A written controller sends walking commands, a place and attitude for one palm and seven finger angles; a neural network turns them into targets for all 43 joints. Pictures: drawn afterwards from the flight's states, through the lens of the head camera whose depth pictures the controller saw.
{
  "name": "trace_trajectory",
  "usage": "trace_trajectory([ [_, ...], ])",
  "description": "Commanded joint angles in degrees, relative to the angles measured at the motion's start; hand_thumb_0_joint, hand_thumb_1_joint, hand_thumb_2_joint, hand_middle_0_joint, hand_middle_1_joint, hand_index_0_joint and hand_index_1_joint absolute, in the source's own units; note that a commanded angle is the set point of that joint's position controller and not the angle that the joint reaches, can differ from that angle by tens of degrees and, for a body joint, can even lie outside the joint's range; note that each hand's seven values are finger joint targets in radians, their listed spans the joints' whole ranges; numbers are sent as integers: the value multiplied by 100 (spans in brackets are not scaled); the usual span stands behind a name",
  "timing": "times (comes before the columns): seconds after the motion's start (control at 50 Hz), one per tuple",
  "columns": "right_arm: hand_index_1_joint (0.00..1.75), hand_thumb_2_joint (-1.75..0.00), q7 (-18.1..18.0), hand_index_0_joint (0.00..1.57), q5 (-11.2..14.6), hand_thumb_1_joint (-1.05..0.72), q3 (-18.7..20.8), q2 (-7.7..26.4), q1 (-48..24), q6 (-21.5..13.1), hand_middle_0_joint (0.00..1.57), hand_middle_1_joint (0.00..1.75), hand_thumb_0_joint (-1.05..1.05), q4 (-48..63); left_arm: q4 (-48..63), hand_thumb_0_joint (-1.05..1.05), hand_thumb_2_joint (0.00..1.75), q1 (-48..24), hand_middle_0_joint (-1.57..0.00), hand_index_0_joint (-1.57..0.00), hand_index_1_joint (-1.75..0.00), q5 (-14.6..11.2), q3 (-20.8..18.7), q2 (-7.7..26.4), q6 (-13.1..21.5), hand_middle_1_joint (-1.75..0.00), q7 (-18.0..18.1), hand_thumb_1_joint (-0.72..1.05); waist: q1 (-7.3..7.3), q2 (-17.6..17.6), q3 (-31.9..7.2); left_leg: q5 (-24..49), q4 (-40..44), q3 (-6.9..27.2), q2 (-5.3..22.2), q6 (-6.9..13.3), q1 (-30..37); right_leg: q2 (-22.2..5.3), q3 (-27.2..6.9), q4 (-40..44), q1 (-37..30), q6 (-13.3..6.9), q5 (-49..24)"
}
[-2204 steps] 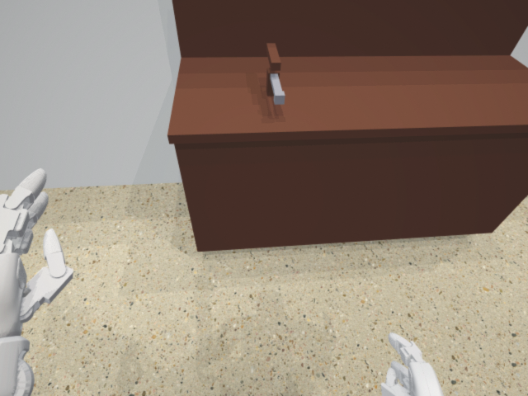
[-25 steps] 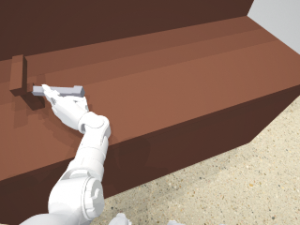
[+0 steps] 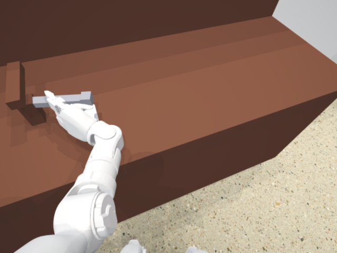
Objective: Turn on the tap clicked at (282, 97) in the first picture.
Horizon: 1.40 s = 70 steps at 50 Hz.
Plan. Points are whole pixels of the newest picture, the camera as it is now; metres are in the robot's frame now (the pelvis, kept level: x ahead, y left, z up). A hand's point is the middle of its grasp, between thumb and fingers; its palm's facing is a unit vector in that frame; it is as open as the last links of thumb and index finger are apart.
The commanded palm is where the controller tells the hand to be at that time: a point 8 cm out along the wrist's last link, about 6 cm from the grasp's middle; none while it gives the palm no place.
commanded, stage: lift the hand up off the lever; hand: left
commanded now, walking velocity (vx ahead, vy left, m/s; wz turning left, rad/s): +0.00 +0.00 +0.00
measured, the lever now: (87, 99) +0.49 +0.20 +0.07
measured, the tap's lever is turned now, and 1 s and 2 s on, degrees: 74 75 75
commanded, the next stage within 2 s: none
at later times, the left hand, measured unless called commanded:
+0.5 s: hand (89, 107) +0.45 +0.18 +0.08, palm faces +0.81 -0.57 -0.12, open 7.8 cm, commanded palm +0.39 +0.18 +0.09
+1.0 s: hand (89, 103) +0.44 +0.18 +0.10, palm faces +0.82 -0.56 -0.10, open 7.8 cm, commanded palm +0.38 +0.18 +0.11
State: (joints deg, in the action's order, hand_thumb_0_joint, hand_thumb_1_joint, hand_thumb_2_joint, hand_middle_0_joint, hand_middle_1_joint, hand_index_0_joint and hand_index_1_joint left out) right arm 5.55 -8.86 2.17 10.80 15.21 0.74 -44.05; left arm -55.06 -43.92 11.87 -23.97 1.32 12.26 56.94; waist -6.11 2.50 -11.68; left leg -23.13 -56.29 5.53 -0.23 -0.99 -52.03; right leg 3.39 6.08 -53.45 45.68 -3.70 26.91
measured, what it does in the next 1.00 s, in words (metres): stands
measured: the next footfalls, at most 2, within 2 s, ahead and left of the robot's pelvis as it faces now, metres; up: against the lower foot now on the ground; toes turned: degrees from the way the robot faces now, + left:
none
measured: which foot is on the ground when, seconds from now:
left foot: down 0.00-1.00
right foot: down 0.00-1.00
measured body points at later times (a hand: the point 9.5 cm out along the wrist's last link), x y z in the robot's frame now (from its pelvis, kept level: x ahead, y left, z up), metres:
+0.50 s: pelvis +0.01 +0.01 +0.01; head +0.06 +0.01 +0.46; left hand +0.40 +0.21 +0.09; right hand +0.08 -0.23 -0.12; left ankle +0.03 +0.12 -0.68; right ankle -0.02 -0.08 -0.68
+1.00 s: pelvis +0.01 -0.01 +0.01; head +0.05 -0.01 +0.46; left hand +0.39 +0.20 +0.11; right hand +0.10 -0.24 -0.12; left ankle +0.03 +0.12 -0.68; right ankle -0.02 -0.08 -0.68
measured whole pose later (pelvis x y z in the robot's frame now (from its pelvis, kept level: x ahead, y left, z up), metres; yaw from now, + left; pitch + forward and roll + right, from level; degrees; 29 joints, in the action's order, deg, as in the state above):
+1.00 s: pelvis +0.01 -0.01 +0.01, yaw +1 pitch +14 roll -2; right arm 5.2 -7.8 2.0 10.7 14.3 -0.3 -44.1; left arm -42.9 -37.7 9.4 -19.7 -1.7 4.2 55.5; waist -3.9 2.6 -10.7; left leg -22.2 -51.5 5.4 -0.2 -1.4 -43.7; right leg 3.3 5.8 -48.9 37.6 -4.0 26.1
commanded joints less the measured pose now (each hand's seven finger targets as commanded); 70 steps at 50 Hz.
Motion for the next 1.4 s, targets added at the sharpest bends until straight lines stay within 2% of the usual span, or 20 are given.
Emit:
trace_trajectory([
  [0.0, 30, -90, -22, 20, 14, -90, 291, 783, 303, -128, 20, 30, 0, 424, 1169, 0, 90, -2484, -15, -15, -15, 255, 270, 669, 237, -15, 2, 90, -93, 128, -2148, 1701, 398, -167, 6, 158, 1887, -181, -203, 860, -720, 185, -1923],
  [0.08, 30, -90, -10, 20, 21, -90, 278, 774, 297, -152, 20, 30, 0, 446, 1277, 0, 90, -2560, -15, -15, -15, 207, 280, 679, 196, -15, 20, 90, -141, -116, -2126, 1612, 440, -189, 5, 179, 1830, -177, -207, 947, -874, 213, -1913],
  [0.12, 30, -90, 18, 20, 16, -90, 288, 764, 291, -167, 20, 30, 0, 440, 1433, 0, 90, -2554, -15, -15, -15, 226, 438, 508, 188, -15, 19, 90, -104, 159, -2159, 1772, 475, -132, 34, 120, 2038, -161, -161, 887, -753, 175, -1860],
  [0.16, 30, -90, 43, 20, -6, -90, 284, 761, 269, -203, 20, 30, 0, 421, 1501, 0, 90, -2644, -15, -15, -15, 243, 472, 482, 164, -15, 32, 90, -139, 104, -2126, 1730, 445, -171, 28, 141, 2085, -143, -144, 963, -709, 178, -1800],
  [0.2, 30, -90, 23, 20, 9, -90, 304, 803, 310, -198, 20, 30, 0, 419, 1450, 0, 90, -2259, -15, -15, -15, 222, 206, 730, 98, -15, 19, 90, -21, -49, -2157, 1824, 485, -153, 23, 130, 1980, -148, -166, 938, -944, 169, -1986],
  [0.28, 30, -90, 40, 20, 34, -90, 274, 755, 278, -193, 20, 30, 0, 498, 1682, 0, 90, -2200, -15, -15, -15, 156, 412, 518, -7, -15, -22, 90, -34, -74, -2103, 1887, 540, -225, 8, 143, 2038, -167, -169, 1027, -1122, 190, -2164],
  [0.3, 30, -90, 30, 20, 37, -90, 299, 783, 273, -200, 20, 30, 0, 490, 1682, 0, 90, -2011, -15, -15, -15, 161, 280, 625, -39, -15, -23, 90, 56, 56, -2089, 1956, 553, -204, 12, 120, 2059, -163, -178, 1005, -1119, 166, -2175],
  [0.44, 30, -90, 24, 20, 90, -90, 243, 747, 118, -217, 20, 30, 0, 522, 1756, 0, 90, -2045, -15, -15, -15, 46, 745, 191, -216, -15, -142, 90, -68, -155, -1618, 1693, 697, -191, 16, 153, 2080, -167, -162, 1184, -1076, 185, -1926],
  [0.52, 30, -90, -13, 20, 85, -90, 251, 741, 67, -250, 20, 30, 0, 461, 1951, 0, 90, -2400, -15, -15, -15, 85, 675, 323, -161, -15, -76, 90, -39, 114, -1717, 1621, 729, -133, 15, 119, 2197, -180, -173, 1148, -993, 160, -1748],
  [0.58, 30, -90, -23, 20, 68, -90, 239, 712, 12, -255, 20, 30, 0, 487, 1903, 0, 90, -2325, -15, -15, -15, 107, 709, 300, -190, -15, -81, 90, -30, 6, -1778, 1650, 684, -207, -12, 141, 2140, -189, -190, 1150, -1096, 173, -1874],
  [0.6, 30, -90, -39, 20, 74, -90, 264, 748, 29, -242, 20, 30, 0, 452, 1904, 0, 90, -2267, -15, -15, -15, 138, 488, 526, -197, -15, -55, 90, 50, 99, -1845, 1704, 704, -153, -4, 101, 2152, -197, -185, 1100, -1108, 149, -1874],
  [0.74, 30, -90, -32, 20, 84, -90, 264, 701, 11, -235, 20, 30, 0, 575, 2431, 0, 90, -2248, -15, -15, -15, 100, 725, 331, -259, -15, -75, 90, 76, 28, -2243, 2157, 651, -209, -6, 110, 2429, -200, -197, 1089, -1405, 176, -2402],
  [0.9, 30, -90, -100, 20, 142, -90, 266, 735, -125, -274, 20, 30, 0, 567, 2472, 0, 90, -1930, -15, -15, -15, 53, 602, 529, -470, -15, -139, 90, 113, -174, -1854, 1902, 745, -249, -28, 151, 2183, -252, -272, 1220, -1645, 215, -2506],
  [0.98, 30, -90, -114, 20, 179, -90, 218, 705, -180, -271, 20, 30, 0, 615, 2358, 0, 90, -1870, -15, -15, -15, -49, 825, 289, -635, -15, -197, 90, 93, -216, -1679, 1718, 870, -291, -55, 167, 2168, -275, -290, 1360, -1721, 238, -2404],
  [1.0, 30, -90, -132, 20, 191, -90, 229, 732, -175, -263, 20, 30, 0, 594, 2288, 0, 90, -1746, -15, -15, -15, -56, 614, 476, -674, -15, -187, 90, 163, -222, -1651, 1712, 893, -277, -66, 169, 2138, -280, -297, 1372, -1774, 228, -2424],
  [1.14, 30, -90, -152, 20, 237, -90, 202, 715, -237, -228, 20, 30, 0, 660, 2444, 0, 90, -1745, -15, -15, -15, -128, 765, 362, -774, -15, -228, 90, 131, -394, -1557, 1696, 1008, -291, -67, 187, 2203, -328, -323, 1506, -1949, 271, -2585],
  [1.2, 30, -90, -162, 20, 243, -90, 231, 718, -280, -237, 20, 30, 0, 665, 2678, 0, 90, -1710, -15, -15, -15, -90, 779, 371, -751, -15, -219, 90, 216, -204, -1658, 1811, 1023, -287, -65, 171, 2341, -318, -325, 1481, -1989, 234, -2620],
  [1.26, 30, -90, -158, 20, 239, -90, 200, 687, -333, -248, 20, 30, 0, 702, 2764, 0, 90, -1707, -15, -15, -15, -105, 990, 194, -770, -15, -247, 90, 163, -328, -1594, 1749, 1041, -309, -73, 182, 2335, -337, -323, 1525, -2021, 270, -2660],
  [1.3, 30, -90, -188, 20, 255, -90, 230, 714, -386, -230, 20, 30, 0, 703, 2772, 0, 90, -1470, -15, -15, -15, -107, 796, 372, -823, -15, -244, 90, 270, -276, -1612, 1782, 1066, -311, -73, 175, 2349, -345, -351, 1539, -2110, 253, -2705],
  [1.38, 30, -90, -212, 20, 294, -90, 193, 681, -477, -206, 20, 30, 0, 781, 2946, 0, 90, -1424, -15, -15, -15, -202, 908, 283, -943, -15, -274, 90, 263, -431, -1574, 1724, 1145, -340, -82, 172, 2328, -395, -381, 1612, -2280, 298, -2815],
])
